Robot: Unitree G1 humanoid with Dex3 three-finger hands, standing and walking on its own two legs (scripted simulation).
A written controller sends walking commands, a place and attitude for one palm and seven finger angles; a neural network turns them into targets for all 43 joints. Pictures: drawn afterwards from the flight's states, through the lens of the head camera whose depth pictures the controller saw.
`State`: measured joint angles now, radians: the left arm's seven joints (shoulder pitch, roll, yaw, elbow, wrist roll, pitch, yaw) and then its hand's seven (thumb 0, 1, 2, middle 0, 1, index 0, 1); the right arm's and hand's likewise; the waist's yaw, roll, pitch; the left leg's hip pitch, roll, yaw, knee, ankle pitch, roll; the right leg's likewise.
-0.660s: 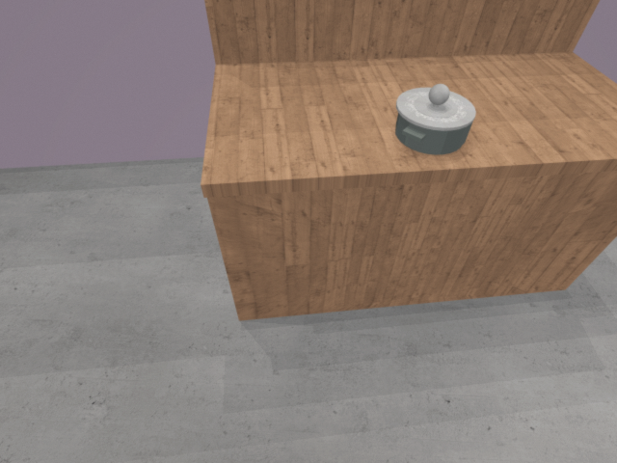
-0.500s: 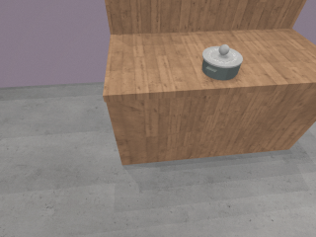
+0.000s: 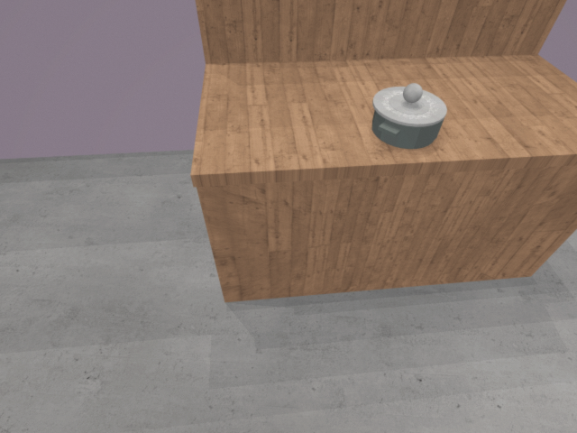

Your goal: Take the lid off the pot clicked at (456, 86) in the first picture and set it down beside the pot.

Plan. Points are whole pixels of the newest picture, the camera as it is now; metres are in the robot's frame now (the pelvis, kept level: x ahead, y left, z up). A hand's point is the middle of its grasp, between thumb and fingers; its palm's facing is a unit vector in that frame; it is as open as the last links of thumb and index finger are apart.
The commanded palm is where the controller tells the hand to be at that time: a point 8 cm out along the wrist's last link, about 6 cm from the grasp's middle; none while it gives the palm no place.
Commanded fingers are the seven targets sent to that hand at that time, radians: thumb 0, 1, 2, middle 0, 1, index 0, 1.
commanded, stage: walk to a spot facing it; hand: left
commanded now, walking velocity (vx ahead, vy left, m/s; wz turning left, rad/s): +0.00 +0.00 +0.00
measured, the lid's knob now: (412, 93) +0.92 -0.28 +0.02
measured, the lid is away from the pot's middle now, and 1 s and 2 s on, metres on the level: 0.00 0.00 0.00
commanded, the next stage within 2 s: none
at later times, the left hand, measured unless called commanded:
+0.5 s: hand out of the picture +0.04 +0.17 -0.18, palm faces -0.11 -0.95 -0.28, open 7.4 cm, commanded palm none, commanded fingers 0.00 0.90 0.90 -0.20 -0.30 -0.20 -0.30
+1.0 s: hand out of the picture +0.11 +0.17 -0.16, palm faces -0.32 -0.91 -0.26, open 7.4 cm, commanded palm none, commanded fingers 0.00 0.90 0.90 -0.20 -0.30 -0.20 -0.30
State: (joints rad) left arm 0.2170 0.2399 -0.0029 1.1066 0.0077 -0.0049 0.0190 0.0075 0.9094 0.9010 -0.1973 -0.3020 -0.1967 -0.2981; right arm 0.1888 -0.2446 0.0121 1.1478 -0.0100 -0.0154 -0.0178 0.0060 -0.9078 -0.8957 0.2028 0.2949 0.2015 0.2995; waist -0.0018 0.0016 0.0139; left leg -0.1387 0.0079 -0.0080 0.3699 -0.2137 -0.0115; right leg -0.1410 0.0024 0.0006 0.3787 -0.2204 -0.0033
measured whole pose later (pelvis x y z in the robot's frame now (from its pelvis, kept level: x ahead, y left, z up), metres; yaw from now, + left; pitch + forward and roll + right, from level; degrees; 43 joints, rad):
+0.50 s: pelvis -0.01 -0.03 -0.03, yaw -11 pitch -1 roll +2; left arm 0.28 0.20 0.06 0.99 0.02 0.04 -0.01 0.01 0.91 0.90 -0.20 -0.30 -0.20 -0.30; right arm 0.21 -0.22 -0.05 1.02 -0.02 0.02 -0.03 0.01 -0.91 -0.90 0.20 0.30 0.20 0.30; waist 0.02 0.04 0.07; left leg -0.27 0.10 0.13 0.70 -0.41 -0.04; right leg -0.32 0.04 -0.01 0.69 -0.35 -0.05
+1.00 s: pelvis +0.00 -0.01 +0.00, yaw -26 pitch +2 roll +1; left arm 0.30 0.20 0.07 0.91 0.02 0.03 0.01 0.01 0.91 0.90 -0.20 -0.30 -0.20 -0.30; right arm 0.07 -0.22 -0.05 0.89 0.00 0.04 -0.03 0.01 -0.91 -0.90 0.20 0.29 0.20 0.30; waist 0.07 0.00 0.04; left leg -0.40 0.01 -0.05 0.81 -0.39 -0.06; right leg -0.27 0.14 0.25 0.42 -0.17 -0.05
